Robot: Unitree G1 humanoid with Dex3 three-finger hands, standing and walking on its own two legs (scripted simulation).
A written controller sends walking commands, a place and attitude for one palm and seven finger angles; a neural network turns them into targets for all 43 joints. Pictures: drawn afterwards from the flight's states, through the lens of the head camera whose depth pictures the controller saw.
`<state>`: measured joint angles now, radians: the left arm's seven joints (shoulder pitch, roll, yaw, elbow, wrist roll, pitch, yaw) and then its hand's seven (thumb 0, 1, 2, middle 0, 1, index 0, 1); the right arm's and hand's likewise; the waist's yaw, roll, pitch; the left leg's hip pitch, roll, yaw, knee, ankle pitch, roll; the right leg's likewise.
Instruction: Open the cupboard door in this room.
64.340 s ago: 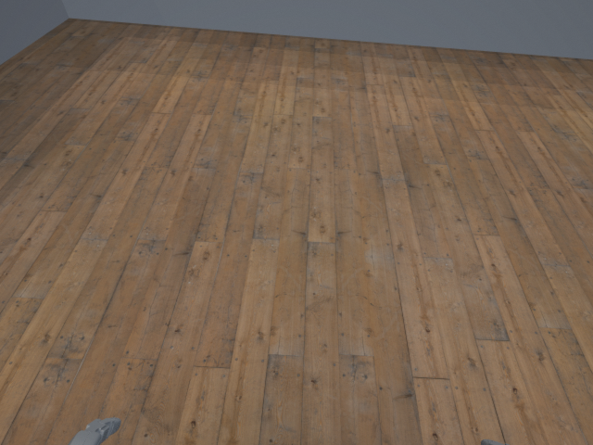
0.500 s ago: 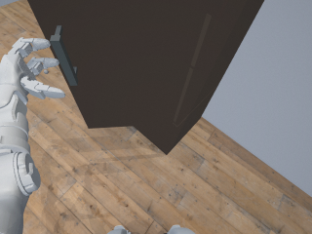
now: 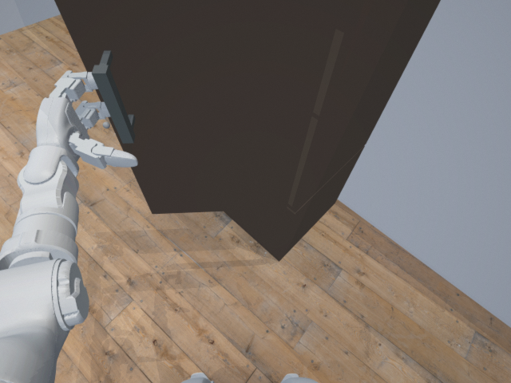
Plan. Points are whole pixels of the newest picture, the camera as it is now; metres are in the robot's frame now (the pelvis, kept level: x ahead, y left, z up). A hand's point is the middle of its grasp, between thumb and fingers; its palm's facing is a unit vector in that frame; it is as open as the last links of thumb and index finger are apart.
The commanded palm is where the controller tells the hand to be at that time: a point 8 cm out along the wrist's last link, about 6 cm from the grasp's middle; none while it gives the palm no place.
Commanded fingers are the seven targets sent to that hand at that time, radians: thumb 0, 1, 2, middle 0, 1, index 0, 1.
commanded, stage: slide the fingers in behind the handle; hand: left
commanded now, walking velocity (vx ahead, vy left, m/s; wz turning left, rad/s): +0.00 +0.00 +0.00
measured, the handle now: (118, 100) +0.54 +0.21 +0.11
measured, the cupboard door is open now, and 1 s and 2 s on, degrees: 48 48 52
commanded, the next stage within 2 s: close the thumb around the handle in 0.80 s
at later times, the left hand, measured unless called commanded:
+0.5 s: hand (128, 119) +0.49 +0.18 +0.12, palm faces +0.04 -1.00 -0.01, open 14.0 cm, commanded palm +0.46 +0.23 +0.11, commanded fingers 0.00 -0.50 0.30 -0.30 -1.20 -0.30 -1.20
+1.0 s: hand (127, 120) +0.49 +0.18 +0.11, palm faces +0.03 -1.00 +0.01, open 13.8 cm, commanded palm +0.46 +0.23 +0.11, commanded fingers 0.00 -0.16 0.44 -0.32 -1.24 -0.32 -1.24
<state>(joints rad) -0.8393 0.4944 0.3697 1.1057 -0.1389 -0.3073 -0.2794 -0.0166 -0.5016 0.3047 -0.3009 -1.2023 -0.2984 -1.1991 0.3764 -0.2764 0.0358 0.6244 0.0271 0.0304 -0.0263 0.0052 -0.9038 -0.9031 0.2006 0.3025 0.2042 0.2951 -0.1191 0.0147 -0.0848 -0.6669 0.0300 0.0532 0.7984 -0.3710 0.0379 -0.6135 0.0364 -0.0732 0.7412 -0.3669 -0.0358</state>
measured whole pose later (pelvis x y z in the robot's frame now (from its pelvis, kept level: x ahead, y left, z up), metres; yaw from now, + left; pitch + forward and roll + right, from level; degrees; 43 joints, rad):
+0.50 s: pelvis +0.00 -0.01 +0.00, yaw -1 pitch +14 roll -1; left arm -0.87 0.48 0.38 1.13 -0.12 -0.32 -0.22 -0.02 -0.50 0.30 -0.30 -1.20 -0.30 -1.20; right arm 0.41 -0.28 0.03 0.65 0.02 0.02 -0.02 0.01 -0.90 -0.90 0.20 0.30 0.20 0.29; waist -0.14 0.02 -0.08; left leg -0.68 0.04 0.06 0.79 -0.36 0.03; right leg -0.64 0.05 -0.06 0.74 -0.36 -0.05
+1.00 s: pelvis +0.00 +0.00 +0.00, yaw +0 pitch +15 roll -2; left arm -0.87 0.44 0.35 1.12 -0.13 -0.33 -0.21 -0.02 -0.47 0.32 -0.30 -1.21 -0.30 -1.20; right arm 0.38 -0.27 0.03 0.65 0.02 0.02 -0.02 0.01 -0.90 -0.90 0.20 0.30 0.20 0.29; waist -0.12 0.02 -0.09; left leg -0.68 0.03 0.06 0.80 -0.38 0.04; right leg -0.63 0.03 -0.07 0.75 -0.37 -0.04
